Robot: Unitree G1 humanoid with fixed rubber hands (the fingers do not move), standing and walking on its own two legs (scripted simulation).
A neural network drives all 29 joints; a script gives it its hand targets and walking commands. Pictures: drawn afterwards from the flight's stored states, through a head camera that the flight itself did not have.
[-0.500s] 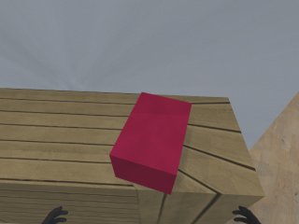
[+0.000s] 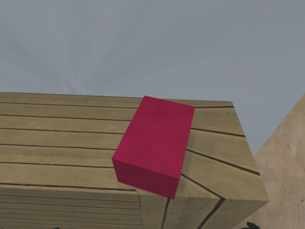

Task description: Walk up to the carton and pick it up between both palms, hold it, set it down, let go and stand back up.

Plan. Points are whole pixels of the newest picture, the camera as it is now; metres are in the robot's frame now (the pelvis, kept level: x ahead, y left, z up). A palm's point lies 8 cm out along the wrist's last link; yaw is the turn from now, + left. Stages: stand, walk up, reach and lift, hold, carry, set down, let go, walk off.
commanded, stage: stand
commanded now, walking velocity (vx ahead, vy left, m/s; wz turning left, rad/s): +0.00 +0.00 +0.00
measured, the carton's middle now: (157, 142) +0.39 -0.01 -0.04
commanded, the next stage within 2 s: none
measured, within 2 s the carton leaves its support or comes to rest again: neither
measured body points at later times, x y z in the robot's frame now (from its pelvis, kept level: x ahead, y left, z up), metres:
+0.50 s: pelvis -0.01 -0.01 +0.00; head -0.02 -0.01 +0.45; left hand +0.07 +0.29 -0.11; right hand +0.09 -0.30 -0.12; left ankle -0.02 +0.12 -0.74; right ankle +0.00 -0.12 -0.74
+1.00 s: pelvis -0.02 -0.01 +0.00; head -0.02 -0.01 +0.45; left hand +0.06 +0.29 -0.11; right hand +0.07 -0.30 -0.12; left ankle -0.02 +0.12 -0.74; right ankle +0.00 -0.12 -0.74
